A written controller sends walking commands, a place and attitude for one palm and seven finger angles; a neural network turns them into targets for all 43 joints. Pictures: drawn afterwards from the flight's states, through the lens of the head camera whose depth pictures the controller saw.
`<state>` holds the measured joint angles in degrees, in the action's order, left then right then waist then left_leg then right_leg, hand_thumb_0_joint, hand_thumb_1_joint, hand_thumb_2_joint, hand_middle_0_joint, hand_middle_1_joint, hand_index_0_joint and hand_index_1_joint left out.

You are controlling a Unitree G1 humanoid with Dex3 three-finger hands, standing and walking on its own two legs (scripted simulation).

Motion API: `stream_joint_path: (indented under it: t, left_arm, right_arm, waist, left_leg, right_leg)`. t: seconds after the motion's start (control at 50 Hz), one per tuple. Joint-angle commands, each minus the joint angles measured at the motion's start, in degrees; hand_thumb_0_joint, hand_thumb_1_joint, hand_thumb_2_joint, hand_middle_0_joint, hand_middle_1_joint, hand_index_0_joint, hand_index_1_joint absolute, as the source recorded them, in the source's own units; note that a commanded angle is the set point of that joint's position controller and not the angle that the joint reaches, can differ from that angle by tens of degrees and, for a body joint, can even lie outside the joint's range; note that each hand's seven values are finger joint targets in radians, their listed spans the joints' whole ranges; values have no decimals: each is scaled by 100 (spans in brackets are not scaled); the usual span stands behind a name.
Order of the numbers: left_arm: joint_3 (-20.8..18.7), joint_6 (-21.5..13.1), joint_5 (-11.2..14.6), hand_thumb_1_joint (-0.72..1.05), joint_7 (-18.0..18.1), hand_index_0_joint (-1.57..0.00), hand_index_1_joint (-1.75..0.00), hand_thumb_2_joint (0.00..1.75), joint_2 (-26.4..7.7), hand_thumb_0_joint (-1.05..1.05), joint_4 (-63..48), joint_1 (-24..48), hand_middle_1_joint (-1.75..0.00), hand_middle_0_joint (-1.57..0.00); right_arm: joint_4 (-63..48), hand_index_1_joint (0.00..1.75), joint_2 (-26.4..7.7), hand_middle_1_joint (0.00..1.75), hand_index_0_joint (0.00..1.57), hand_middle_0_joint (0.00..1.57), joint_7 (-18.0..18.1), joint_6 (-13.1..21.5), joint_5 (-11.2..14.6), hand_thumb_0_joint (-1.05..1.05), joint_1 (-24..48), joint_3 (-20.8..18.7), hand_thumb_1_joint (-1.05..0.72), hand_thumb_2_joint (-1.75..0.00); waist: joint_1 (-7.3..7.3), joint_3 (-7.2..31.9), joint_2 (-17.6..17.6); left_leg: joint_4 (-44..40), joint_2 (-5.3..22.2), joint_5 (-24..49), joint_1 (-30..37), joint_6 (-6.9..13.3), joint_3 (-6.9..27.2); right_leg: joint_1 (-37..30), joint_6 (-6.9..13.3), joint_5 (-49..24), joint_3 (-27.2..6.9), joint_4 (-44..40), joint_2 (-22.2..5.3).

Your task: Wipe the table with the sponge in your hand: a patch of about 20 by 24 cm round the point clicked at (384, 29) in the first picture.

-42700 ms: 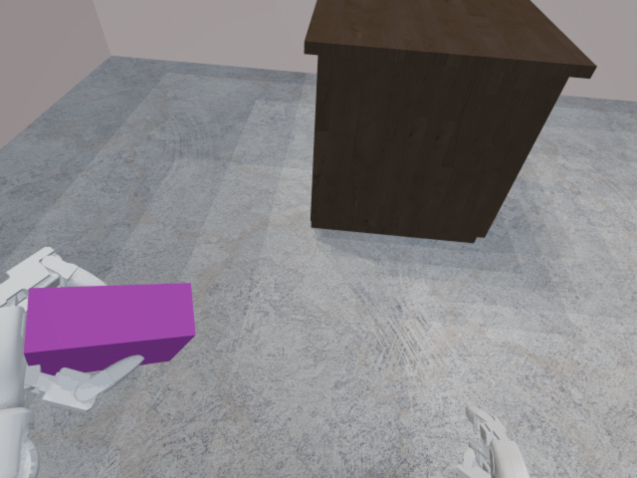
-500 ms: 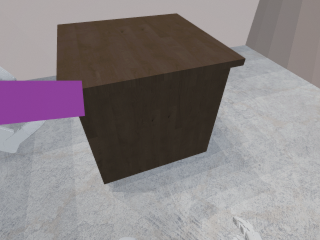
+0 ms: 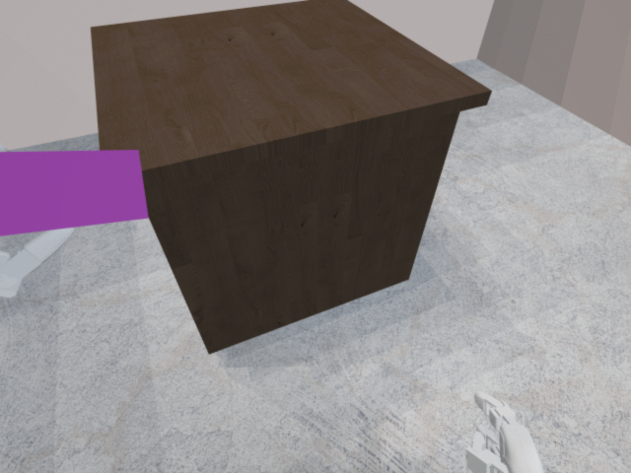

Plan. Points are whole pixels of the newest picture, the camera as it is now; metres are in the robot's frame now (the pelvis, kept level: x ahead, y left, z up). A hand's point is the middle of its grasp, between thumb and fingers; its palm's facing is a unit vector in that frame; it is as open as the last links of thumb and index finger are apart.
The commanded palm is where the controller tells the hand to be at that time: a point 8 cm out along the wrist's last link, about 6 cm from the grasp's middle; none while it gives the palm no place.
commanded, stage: stop stepping back and stand still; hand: left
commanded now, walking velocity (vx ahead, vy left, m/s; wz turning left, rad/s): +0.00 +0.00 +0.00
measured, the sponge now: (68, 191) +0.26 +0.21 +0.28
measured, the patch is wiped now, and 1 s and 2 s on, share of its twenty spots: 1.00 1.00 1.00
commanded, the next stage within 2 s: stand and wait in 0.44 s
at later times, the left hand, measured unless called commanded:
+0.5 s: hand out of the picture +0.22 +0.28 +0.29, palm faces +0.53 -0.82 -0.22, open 9.5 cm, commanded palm +0.15 +0.32 +0.30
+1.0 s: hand out of the picture +0.22 +0.27 +0.28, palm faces +0.50 -0.82 -0.28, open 9.5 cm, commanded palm +0.16 +0.31 +0.30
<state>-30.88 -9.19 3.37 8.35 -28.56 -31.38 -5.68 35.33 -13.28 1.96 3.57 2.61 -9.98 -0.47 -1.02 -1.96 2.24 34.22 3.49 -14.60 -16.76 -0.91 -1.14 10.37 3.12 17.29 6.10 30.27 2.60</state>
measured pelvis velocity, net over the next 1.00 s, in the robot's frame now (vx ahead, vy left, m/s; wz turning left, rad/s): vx -0.01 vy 0.03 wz -0.01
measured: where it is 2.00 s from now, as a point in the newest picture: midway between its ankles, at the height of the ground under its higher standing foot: outside the picture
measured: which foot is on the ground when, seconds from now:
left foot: down 0.00-1.00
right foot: down 0.00-1.00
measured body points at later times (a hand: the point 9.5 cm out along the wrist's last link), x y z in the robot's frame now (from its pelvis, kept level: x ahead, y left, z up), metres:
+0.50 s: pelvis -0.01 +0.04 +0.01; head -0.02 +0.05 +0.46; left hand +0.19 +0.32 +0.30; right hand +0.17 -0.18 -0.06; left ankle +0.04 +0.13 -0.73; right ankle -0.01 -0.08 -0.73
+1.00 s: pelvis -0.01 +0.03 +0.01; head -0.01 +0.04 +0.46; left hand +0.19 +0.31 +0.29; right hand +0.17 -0.19 -0.07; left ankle +0.04 +0.13 -0.73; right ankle -0.01 -0.08 -0.73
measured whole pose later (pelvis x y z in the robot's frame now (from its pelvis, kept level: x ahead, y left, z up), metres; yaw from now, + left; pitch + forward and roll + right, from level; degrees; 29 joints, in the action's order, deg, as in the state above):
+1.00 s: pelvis -0.01 +0.03 +0.01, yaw +0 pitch -1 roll -2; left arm -26.2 -9.1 3.0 8.0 -22.5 -33.3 -11.4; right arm 35.6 -11.4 2.7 5.0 0.7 -10.7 2.1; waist -0.1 0.7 1.8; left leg 28.7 2.1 -11.2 -17.2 1.5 -2.4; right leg 9.9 0.7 11.9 5.0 22.3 1.6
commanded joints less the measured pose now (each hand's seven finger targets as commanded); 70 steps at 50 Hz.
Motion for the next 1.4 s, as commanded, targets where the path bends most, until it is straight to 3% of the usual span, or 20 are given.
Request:
stream_joint_path:
  t: [0.0, 0.06, 0.08, 0.14, 0.18, 0.34, 0.44, 0.48, 0.5, 0.56, 0.58, 0.66, 0.7, 0.84, 0.92, 0.98, 1.08, 1.22, 1.32, 1.38]
  left_arm:
    - [-259, -159, 82, 10, -15, -120, -160, 130, -757, 0, -1278, -9, -160, -120]
    - [-294, -282, 64, 10, 21, -120, -160, 130, -830, 0, -2103, -31, -160, -120]
    - [-496, -356, 52, 10, 61, -120, -160, 130, -1052, 0, -2388, 98, -160, -120]
    - [-512, -479, 19, 10, 151, -120, -160, 130, -995, 0, -2448, 240, -160, -120]
    - [-677, -532, -4, 10, 200, -120, -160, 130, -1156, 0, -2392, 429, -160, -120]
    - [-48, -281, 6, 10, 91, -120, -160, 130, -498, 0, -849, 795, -160, -120]
    - [181, -263, -6, 10, 28, -120, -160, 130, -416, 0, -1234, 676, -160, -120]
    - [-23, -330, -20, 10, 54, -120, -160, 130, -660, 0, -1679, 611, -160, -120]
    - [-81, -366, -13, 10, 66, -120, -160, 130, -676, 0, -1760, 420, -160, -120]
    - [-319, -481, 5, 10, 110, -120, -160, 130, -843, 0, -2195, 142, -160, -120]
    - [-546, -511, -4, 10, 136, -120, -160, 130, -1054, 0, -2294, 95, -160, -120]
    - [-523, -537, 35, 10, 165, -120, -160, 130, -904, 0, -1986, 54, -160, -120]
    - [-481, -490, 39, 10, 158, -120, -160, 130, -825, 0, -1624, 68, -160, -120]
    - [-26, -311, 13, 10, 72, -120, -160, 130, -522, 0, -1014, 451, -160, -120]
    - [-12, -336, 2, 10, 61, -120, -160, 130, -580, 0, -1396, 363, -160, -120]
    - [-318, -402, 8, 10, 100, -120, -160, 130, -894, 0, -1847, 208, -160, -120]
    - [-538, -473, 42, 10, 140, -120, -160, 130, -971, 0, -1942, -42, -160, -120]
    - [-291, -353, 42, 10, 108, -120, -160, 130, -679, 0, -1071, 199, -160, -120]
    - [-67, -328, 20, 10, 65, -120, -160, 130, -564, 0, -1232, 250, -160, -120]
    - [-135, -392, -1, 10, 81, -120, -160, 130, -714, 0, -1753, 374, -160, -120]
  right_arm:
    - [-1067, 30, -601, 30, 20, 20, -22, 312, -26, 0, 524, -142, -90, -90]
    - [-1144, 30, -592, 30, 20, 20, 4, 399, -135, 0, 649, -60, -90, -90]
    - [-1128, 30, -595, 30, 20, 20, 40, 437, -176, 0, 686, -53, -90, -90]
    - [-1020, 30, -510, 30, 20, 20, 91, 560, -247, 0, 592, -1, -90, -90]
    - [-933, 30, -505, 30, 20, 20, 127, 625, -275, 0, 553, -10, -90, -90]
    - [-754, 30, -548, 30, 20, 20, 111, 579, -154, 0, 467, -21, -90, -90]
    - [-914, 30, -556, 30, 20, 20, 91, 513, -171, 0, 669, 19, -90, -90]
    - [-970, 30, -559, 30, 20, 20, 110, 489, -209, 0, 752, 4, -90, -90]
    - [-974, 30, -505, 30, 20, 20, 117, 490, -226, 0, 737, 14, -90, -90]
    - [-988, 30, -501, 30, 20, 20, 114, 512, -258, 0, 680, -18, -90, -90]
    - [-1006, 30, -513, 30, 20, 20, 127, 526, -278, 0, 683, -30, -90, -90]
    - [-907, 30, -508, 30, 20, 20, 130, 541, -246, 0, 562, -59, -90, -90]
    - [-870, 30, -524, 30, 20, 20, 138, 544, -216, 0, 524, -62, -90, -90]
    - [-860, 30, -586, 30, 20, 20, 124, 488, -131, 0, 580, -73, -90, -90]
    - [-941, 30, -578, 30, 20, 20, 116, 476, -168, 0, 637, -66, -90, -90]
    - [-992, 30, -563, 30, 20, 20, 128, 490, -208, 0, 688, -70, -90, -90]
    - [-963, 30, -525, 30, 20, 20, 127, 521, -219, 0, 616, -70, -90, -90]
    - [-856, 30, -558, 30, 20, 20, 135, 489, -148, 0, 507, -77, -90, -90]
    - [-922, 30, -571, 30, 20, 20, 121, 495, -138, 0, 587, -78, -90, -90]
    - [-975, 30, -601, 30, 20, 20, 121, 519, -177, 0, 667, -86, -90, -90]
  waist:
    - [77, 897, -37]
    - [116, 735, 324]
    - [148, 762, 442]
    - [160, 886, 865]
    - [171, 1055, 1012]
    - [66, 961, 195]
    - [110, 766, 239]
    - [126, 823, 448]
    - [135, 893, 336]
    - [138, 1144, 579]
    - [159, 1198, 588]
    - [115, 1310, 728]
    - [95, 1240, 558]
    - [83, 907, 187]
    - [112, 898, 65]
    - [134, 1011, 192]
    - [127, 1133, 438]
    - [84, 967, 211]
    - [107, 930, 104]
    - [116, 985, 341]
  left_leg:
    - [-511, 372, 1584, 285, 278, 525]
    - [-1106, 477, 558, -65, 348, 795]
    - [-1269, 487, 305, -121, 358, 887]
    - [-1610, 522, -442, -172, 350, 912]
    - [-1660, 525, -493, -85, 321, 914]
    - [-1311, 363, -109, 210, 193, 625]
    - [-1521, 333, -368, -41, 225, 715]
    - [-1566, 295, -446, -156, 241, 739]
    - [-1538, 302, -317, -162, 261, 736]
    - [-1381, 301, 217, -69, 240, 707]
    - [-1331, 302, 446, -58, 226, 723]
    - [-1199, 362, 871, 164, 183, 632]
    - [-1152, 383, 1058, 225, 171, 611]
    - [-1167, 322, 410, 226, 192, 515]
    - [-1147, 240, 148, 66, 221, 525]
    - [-1107, 211, 188, 55, 232, 542]
    - [-1036, 261, 627, 140, 213, 543]
    - [-1112, 327, 645, 243, 193, 514]
    - [-1153, 273, 389, 189, 219, 483]
    - [-1221, 247, 211, 142, 229, 556]
  right_leg:
    - [-224, -246, -1689, -762, -591, -733]
    - [-94, -298, -735, -601, -626, -474]
    - [-146, -294, -603, -568, -588, -441]
    - [-202, -283, -327, -500, -494, -323]
    - [-291, -262, -331, -482, -473, -309]
    - [-191, -259, -626, -645, -1050, -457]
    - [-148, -269, -463, -629, -1103, -435]
    - [-259, -249, -456, -646, -1064, -452]
    - [-320, -252, -600, -638, -1012, -448]
    - [-427, -232, -902, -623, -860, -464]
    - [-460, -229, -968, -603, -830, -470]
    - [-429, -239, -1102, -591, -785, -461]
    - [-391, -256, -1171, -598, -840, -460]
    - [-111, -275, -891, -697, -1142, -519]
    - [-190, -230, -780, -769, -1215, -596]
    - [-233, -219, -816, -790, -1176, -633]
    - [-280, -217, -1041, -763, -1055, -619]
    - [-188, -274, -988, -695, -1112, -517]
    - [-207, -274, -938, -724, -1169, -540]
    - [-226, -247, -840, -726, -1128, -554]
